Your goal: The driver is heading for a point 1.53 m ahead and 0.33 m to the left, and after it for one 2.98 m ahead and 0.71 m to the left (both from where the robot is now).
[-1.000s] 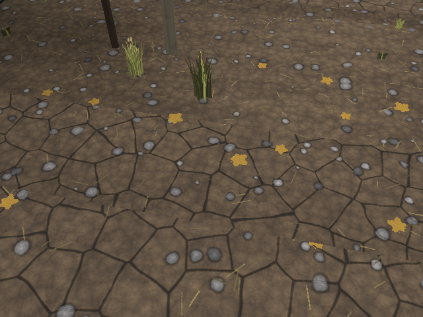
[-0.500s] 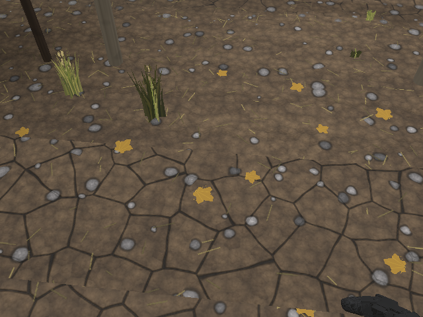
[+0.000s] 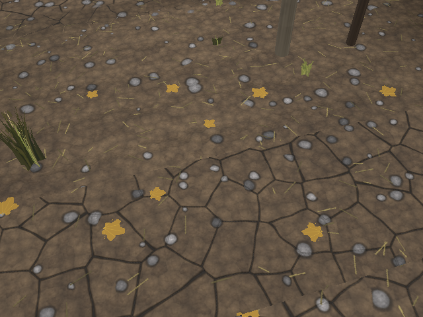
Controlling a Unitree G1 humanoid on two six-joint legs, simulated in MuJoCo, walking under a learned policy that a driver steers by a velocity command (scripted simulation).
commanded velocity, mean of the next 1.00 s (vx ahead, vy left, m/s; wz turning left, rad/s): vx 0.01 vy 0.00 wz -0.07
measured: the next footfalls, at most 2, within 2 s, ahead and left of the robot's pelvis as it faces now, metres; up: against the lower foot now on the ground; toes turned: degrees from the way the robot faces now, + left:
left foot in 0.26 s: +0.10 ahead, +0.15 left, +0.00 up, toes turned +3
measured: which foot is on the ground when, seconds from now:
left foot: up 0.00-0.24, down 0.26-1.00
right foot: down 0.00-1.00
